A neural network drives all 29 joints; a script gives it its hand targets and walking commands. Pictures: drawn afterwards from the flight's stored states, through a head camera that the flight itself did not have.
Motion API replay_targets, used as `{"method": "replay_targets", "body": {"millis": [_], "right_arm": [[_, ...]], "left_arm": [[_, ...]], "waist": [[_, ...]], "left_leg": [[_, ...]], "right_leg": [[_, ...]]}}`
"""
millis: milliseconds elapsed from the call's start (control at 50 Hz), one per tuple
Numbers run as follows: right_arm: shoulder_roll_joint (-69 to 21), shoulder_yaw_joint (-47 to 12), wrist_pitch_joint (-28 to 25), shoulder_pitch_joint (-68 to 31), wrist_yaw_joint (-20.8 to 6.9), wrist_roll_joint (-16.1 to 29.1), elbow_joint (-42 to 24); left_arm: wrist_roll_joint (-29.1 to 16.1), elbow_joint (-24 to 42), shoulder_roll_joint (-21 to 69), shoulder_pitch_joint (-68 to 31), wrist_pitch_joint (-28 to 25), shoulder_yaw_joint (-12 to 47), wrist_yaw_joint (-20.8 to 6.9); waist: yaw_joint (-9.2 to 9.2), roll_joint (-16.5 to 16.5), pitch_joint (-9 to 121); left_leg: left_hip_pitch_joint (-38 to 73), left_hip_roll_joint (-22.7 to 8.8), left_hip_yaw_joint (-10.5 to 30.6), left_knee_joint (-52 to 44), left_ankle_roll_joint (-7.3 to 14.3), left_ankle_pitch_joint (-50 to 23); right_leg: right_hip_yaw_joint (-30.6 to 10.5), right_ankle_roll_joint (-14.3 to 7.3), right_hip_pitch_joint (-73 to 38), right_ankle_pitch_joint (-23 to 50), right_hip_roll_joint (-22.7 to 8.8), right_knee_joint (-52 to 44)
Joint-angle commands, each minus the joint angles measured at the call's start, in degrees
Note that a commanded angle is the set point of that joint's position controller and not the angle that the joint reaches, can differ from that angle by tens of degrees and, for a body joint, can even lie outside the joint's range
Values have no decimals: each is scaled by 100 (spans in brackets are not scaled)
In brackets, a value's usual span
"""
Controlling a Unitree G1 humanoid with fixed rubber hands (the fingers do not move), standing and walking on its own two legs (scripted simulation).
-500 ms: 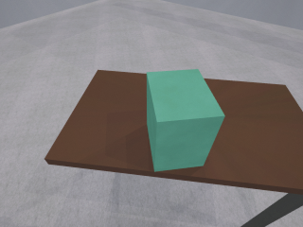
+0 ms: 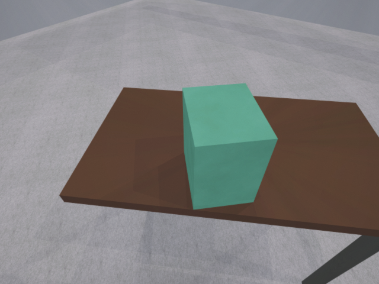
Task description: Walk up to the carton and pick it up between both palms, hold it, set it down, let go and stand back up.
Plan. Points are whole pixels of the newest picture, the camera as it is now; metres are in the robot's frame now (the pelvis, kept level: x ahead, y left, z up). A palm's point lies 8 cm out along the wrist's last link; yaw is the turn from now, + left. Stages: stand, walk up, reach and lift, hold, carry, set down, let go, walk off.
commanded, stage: stand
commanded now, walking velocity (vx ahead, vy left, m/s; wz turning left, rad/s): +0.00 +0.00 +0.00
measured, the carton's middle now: (219, 147) +0.44 -0.04 +0.05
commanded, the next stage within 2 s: none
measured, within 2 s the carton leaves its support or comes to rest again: neither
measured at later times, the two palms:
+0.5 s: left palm out of the picture +0.04 +0.30 -0.11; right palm out of the picture +0.07 -0.28 -0.12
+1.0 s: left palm out of the picture +0.04 +0.30 -0.11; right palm out of the picture +0.07 -0.28 -0.12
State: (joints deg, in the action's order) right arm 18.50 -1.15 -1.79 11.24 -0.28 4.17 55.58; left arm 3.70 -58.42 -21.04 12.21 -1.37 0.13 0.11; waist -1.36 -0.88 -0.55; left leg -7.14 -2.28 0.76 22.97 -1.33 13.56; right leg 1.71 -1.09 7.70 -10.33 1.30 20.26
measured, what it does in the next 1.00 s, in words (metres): stands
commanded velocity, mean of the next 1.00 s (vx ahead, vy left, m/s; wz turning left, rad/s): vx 0.00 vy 0.00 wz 0.00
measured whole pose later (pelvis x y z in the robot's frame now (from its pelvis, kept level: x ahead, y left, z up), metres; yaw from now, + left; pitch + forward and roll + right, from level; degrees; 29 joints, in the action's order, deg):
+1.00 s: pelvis +0.00 +0.00 +0.00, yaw +0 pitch -3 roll -1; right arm 18.8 -1.1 -1.6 11.2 -0.2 4.2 57.6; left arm 3.5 -59.8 -21.2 11.6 -1.4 0.1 0.1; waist -1.4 -1.4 -1.8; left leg -6.8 -2.3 0.8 22.3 -1.7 12.8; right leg 1.7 -1.1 7.7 -10.0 1.3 20.3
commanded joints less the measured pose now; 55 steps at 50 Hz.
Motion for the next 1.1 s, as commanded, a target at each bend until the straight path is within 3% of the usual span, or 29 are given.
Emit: {"method": "replay_targets", "body": {"millis": [0, 20, 100, 200, 320, 340, 380, 480, 500, 520, 560, 600, 640, 680, 700, 720, 740, 780, 820, 860, 880, 900, 940, 960, 1000, 1020, 1040, 1060, 1080], "right_arm": [[1324, 294, -49, -142, 94, -579, -151], [1344, 342, 30, -327, 101, -608, -96], [1582, 398, -10, -214, 134, -673, -73], [1381, 361, -25, -231, 109, -573, -51], [1255, 327, -34, -207, 86, -603, -2], [1427, 367, -35, -416, 122, -617, 0], [1189, 299, 2, -413, 92, -567, -46], [1356, 357, 16, -293, 164, -617, 17], [1312, 327, -2, -354, 138, -586, 26], [1318, 296, -25, -375, 150, -611, -47], [1372, 347, -47, -501, 95, -611, -55], [1428, 374, 0, -440, 141, -584, -22], [1445, 378, -36, -300, 170, -579, 58], [1533, 390, 6, -536, 116, -615, 0], [1404, 400, 67, -462, 102, -624, 79], [1387, 327, 28, -340, 68, -612, 38], [1422, 345, 36, -361, 103, -604, 146], [1380, 340, 16, -314, 98, -615, 101], [1434, 353, -30, -231, 110, -586, 46], [1451, 358, -3, -494, 106, -636, 45], [1212, 333, -6, -398, 110, -570, -14], [1362, 347, -32, -422, 132, -547, 54], [1302, 346, -59, -494, 121, -535, -5], [1270, 332, -20, -273, 138, -562, 30], [1435, 365, 7, -369, 124, -577, 43], [1424, 393, 55, -55, 113, -578, 88], [1354, 313, 8, -232, 123, -627, 115], [1369, 340, 12, -315, 80, -643, 112], [1283, 290, 58, -357, 46, -618, 82]], "left_arm": [[-353, 98, -1259, -280, -160, -387, 29], [-382, 113, -1220, -317, -159, -333, 25], [-317, 53, -1112, -451, -140, -324, 9], [-353, 85, -1047, -410, -168, -299, 45], [-335, 72, -1109, -394, -178, -294, 38], [-412, 105, -1102, -466, -121, -267, 3], [-347, 116, -1307, -595, -146, -361, 28], [-374, 18, -1161, -253, -170, -300, 21], [-385, 40, -1108, -255, -174, -268, 26], [-348, 49, -1147, -320, -171, -285, 6], [-331, -27, -1261, -442, -138, -348, 25], [-367, 85, -1050, -539, -115, -231, 31], [-350, 34, -949, -509, -106, -236, 37], [-339, 24, -987, -446, -101, -275, 19], [-328, -91, -1203, -354, -123, -291, 29], [-391, 56, -1245, -473, -100, -326, 30], [-370, -61, -1218, -424, -119, -274, -17], [-366, 10, -1328, -378, -172, -321, 11], [-344, -25, -933, -452, -118, -201, 13], [-389, -4, -1091, -357, -106, -268, 36], [-352, 7, -1226, -512, -109, -300, 61], [-344, 20, -1159, -464, -140, -320, 56], [-390, 49, -1036, -560, -102, -308, 6], [-334, 31, -1069, -557, -136, -276, 37], [-381, 10, -1201, -502, -131, -276, 1], [-321, 21, -1177, -564, -101, -267, 39], [-362, -34, -1034, -381, -137, -213, 29], [-374, -18, -1168, -414, -138, -248, 27], [-369, 23, -1375, -523, -105, -396, 53]], "waist": [[110, -320, 32], [31, -44, -87], [127, -365, -335], [204, -310, 147], [119, 13, 143], [24, -300, -153], [141, -171, -329], [66, -98, -289], [42, -447, 152], [25, -171, 61], [107, -128, 137], [99, -551, -50], [167, -66, -115], [74, -394, -145], [92, -233, -143], [161, -306, -118], [114, 46, 51], [29, -387, -129], [141, 64, -44], [-17, -316, -16], [135, -151, 62], [78, -572, -29], [99, -129, 345], [175, -391, 18], [131, -42, -46], [296, 5, -80], [87, 30, -546], [97, -354, -373], [161, -166, -295]], "left_leg": [[21, -529, 524, -490, 305, -937], [-86, -617, 528, -599, 322, -869], [-276, -499, 362, -627, 285, -504], [-38, -594, 549, -543, 322, -931], [17, -543, 480, -549, 333, -654], [-311, -541, 535, -617, 314, -585], [-371, -447, 447, -651, 269, -322], [-126, -587, 535, -667, 331, -754], [-72, -593, 518, -534, 334, -919], [-78, -533, 436, -599, 283, -1008], [190, -574, 382, -631, 222, -1113], [-188, -579, 459, -607, 237, -947], [-199, -535, 485, -642, 272, -484], [-154, -706, 548, -718, 330, -235], [-138, -621, 504, -750, 298, -264], [-244, -536, 341, -624, 252, -284], [-47, -536, 433, -672, 265, -468], [-50, -534, 471, -725, 255, -666], [-60, -552, 477, -659, 196, -886], [15, -604, 470, -669, 250, -976], [94, -616, 423, -747, 163, -1149], [-112, -607, 465, -663, 263, -1114], [217, -642, 440, -576, 248, -1384], [92, -604, 371, -645, 255, -1129], [268, -610, 426, -598, 224, -942], [54, -488, 340, -627, 189, -611], [-256, -548, 438, -699, 239, -460], [-306, -474, 376, -724, 249, -200], [-274, -484, 430, -741, 205, -253]], "right_leg": [[-643, -34, 9, 403, -817, -337], [-562, -34, 106, 344, -789, -339], [-700, -22, 58, 299, -883, -537], [-589, -97, -183, 813, -870, -364], [-649, -89, -18, 344, -852, -415], [-646, -69, -42, 485, -900, -323], [-740, -56, 186, -180, -833, -507], [-751, -111, 74, 646, -895, -403], [-653, -105, -291, 1121, -905, -326], [-622, -79, -240, 1152, -907, -332], [-599, -31, -143, 938, -863, -321], [-584, -34, -133, 777, -911, -373], [-646, -105, -20, 527, -901, -385], [-657, -74, 48, 136, -844, -427], [-629, -81, 143, -36, -850, -411], [-838, -79, 93, 180, -863, -524], [-712, -90, -17, 170, -894, -455], [-732, -89, 19, 283, -877, -386], [-551, -37, -99, 746, -886, -237], [-625, -101, -140, 829, -870, -287], [-561, -72, -72, 1012, -886, -241], [-669, -106, -265, 1147, -892, -330], [-583, -59, -273, 1204, -894, -238], [-654, -89, -196, 1076, -947, -252], [-542, -39, 184, 467, -834, -400], [-539, -6, 126, 270, -782, -457], [-595, -16, 320, 98, -829, -497], [-669, -39, 218, -277, -834, -550], [-589, -64, 228, -253, -814, -503]]}}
